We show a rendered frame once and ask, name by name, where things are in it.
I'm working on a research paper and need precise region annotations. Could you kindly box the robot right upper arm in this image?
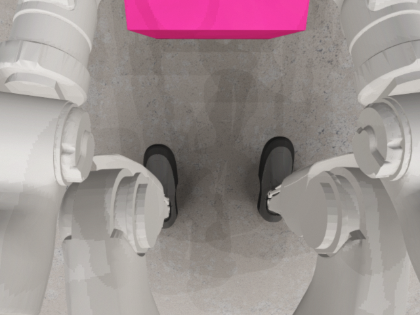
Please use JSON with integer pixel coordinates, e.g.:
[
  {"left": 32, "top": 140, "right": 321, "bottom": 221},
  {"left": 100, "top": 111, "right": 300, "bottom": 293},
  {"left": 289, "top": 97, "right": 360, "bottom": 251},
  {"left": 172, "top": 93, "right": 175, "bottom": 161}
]
[{"left": 352, "top": 92, "right": 420, "bottom": 283}]

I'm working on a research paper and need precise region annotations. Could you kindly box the carton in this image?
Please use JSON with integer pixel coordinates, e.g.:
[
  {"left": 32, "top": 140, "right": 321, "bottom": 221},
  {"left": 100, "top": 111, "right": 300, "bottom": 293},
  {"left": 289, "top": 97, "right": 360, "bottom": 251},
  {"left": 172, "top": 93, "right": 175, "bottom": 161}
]
[{"left": 124, "top": 0, "right": 310, "bottom": 39}]

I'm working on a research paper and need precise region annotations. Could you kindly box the robot right foot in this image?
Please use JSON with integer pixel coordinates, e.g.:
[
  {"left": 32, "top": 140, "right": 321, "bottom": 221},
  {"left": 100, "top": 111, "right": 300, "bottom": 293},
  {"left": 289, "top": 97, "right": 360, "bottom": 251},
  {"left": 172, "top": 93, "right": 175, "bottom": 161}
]
[{"left": 257, "top": 136, "right": 295, "bottom": 222}]

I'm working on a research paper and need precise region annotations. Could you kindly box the left robot forearm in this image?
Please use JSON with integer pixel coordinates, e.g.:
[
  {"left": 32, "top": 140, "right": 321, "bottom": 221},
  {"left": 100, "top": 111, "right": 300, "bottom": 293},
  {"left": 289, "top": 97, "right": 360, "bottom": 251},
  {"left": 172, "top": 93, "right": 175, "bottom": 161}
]
[{"left": 0, "top": 0, "right": 101, "bottom": 106}]

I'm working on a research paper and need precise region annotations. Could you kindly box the left robot shin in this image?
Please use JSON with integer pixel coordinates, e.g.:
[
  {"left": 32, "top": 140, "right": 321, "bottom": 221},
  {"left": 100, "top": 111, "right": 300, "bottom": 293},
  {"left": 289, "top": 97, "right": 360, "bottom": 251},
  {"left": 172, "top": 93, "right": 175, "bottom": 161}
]
[{"left": 58, "top": 154, "right": 170, "bottom": 241}]

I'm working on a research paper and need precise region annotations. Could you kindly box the robot left upper arm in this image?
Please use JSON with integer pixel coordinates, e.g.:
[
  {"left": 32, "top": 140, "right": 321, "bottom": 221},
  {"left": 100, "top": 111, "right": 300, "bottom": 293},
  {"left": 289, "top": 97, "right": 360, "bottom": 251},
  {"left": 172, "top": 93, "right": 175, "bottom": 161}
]
[{"left": 0, "top": 91, "right": 95, "bottom": 315}]

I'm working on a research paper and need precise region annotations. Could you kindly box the right robot forearm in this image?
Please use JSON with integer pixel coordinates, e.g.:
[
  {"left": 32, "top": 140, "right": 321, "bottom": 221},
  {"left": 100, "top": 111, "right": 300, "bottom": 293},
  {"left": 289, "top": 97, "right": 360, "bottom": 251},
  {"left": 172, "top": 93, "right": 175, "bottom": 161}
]
[{"left": 333, "top": 0, "right": 420, "bottom": 106}]

